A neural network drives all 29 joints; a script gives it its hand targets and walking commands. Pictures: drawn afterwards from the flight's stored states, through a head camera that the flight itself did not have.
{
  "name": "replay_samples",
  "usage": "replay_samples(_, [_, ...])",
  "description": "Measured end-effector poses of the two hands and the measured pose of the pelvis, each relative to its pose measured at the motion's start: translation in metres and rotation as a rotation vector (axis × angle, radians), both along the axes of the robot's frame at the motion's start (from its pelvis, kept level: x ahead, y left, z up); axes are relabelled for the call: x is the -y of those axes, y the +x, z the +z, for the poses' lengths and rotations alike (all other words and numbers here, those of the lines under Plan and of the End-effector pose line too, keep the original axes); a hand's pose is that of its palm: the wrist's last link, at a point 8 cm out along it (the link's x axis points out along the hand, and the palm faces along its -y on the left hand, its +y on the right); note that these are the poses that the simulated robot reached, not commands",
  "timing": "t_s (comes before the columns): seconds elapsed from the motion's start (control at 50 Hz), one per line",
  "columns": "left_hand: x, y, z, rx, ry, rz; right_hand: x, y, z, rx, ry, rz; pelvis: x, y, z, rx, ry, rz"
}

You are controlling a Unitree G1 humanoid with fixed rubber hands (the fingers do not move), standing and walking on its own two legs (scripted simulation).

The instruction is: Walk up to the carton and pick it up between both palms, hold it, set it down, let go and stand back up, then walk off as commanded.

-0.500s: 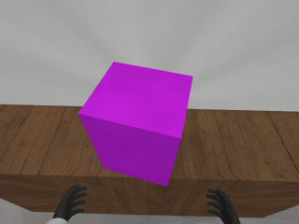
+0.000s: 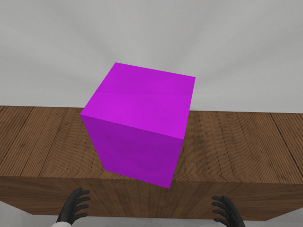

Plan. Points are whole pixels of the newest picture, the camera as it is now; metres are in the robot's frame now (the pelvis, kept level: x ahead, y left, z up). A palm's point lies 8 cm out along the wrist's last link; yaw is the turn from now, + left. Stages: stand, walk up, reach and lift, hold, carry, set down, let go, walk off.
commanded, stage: let go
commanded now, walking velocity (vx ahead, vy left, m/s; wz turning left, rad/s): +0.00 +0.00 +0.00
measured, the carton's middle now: (144, 129) +0.40 +0.01 +0.02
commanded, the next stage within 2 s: stand in 0.04 s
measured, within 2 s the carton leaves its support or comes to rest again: neither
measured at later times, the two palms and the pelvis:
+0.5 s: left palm (34, 226) +0.18 +0.28 -0.05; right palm out of the picture +0.09 -0.26 -0.11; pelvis +0.00 +0.01 -0.01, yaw +0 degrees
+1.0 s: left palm out of the picture +0.13 +0.29 -0.07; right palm out of the picture +0.06 -0.27 -0.11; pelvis -0.02 +0.02 -0.01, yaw +0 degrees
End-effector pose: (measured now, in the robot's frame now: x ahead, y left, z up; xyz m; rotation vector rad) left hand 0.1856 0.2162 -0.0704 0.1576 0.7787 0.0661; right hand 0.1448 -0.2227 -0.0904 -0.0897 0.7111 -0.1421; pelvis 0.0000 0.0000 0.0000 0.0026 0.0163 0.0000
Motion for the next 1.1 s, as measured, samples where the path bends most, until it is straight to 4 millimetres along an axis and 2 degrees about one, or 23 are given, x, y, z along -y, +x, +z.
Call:
replay_samples(0.1, [-0.002, -0.001, 0.001, 0.013, 0.018, -0.009, 0.002, -0.004, -0.004, -0.041, -0.021, 0.022, -0.001, -0.001, -0.001, 0.008, -0.002, -0.001])
replay_samples(0.28, [-0.043, 0.002, 0.017, 0.091, 0.124, -0.025, 0.033, -0.034, -0.015, -0.194, -0.093, -0.042, -0.009, 0.004, -0.005, 0.035, -0.012, -0.001])
replay_samples(0.44, [-0.065, -0.004, 0.019, 0.095, 0.173, -0.028, 0.042, -0.054, -0.016, -0.242, -0.123, -0.058, -0.013, 0.002, -0.006, 0.045, -0.017, -0.001])
replay_samples(0.7, [-0.068, -0.034, 0.002, 0.022, 0.156, 0.003, 0.042, -0.061, -0.014, -0.224, -0.126, -0.063, -0.014, -0.005, -0.006, 0.057, -0.019, -0.001])
replay_samples(1.1, [-0.075, -0.057, -0.002, 0.002, 0.159, 0.014, 0.044, -0.085, -0.016, -0.249, -0.130, -0.073, -0.016, -0.021, -0.007, 0.078, -0.022, -0.001])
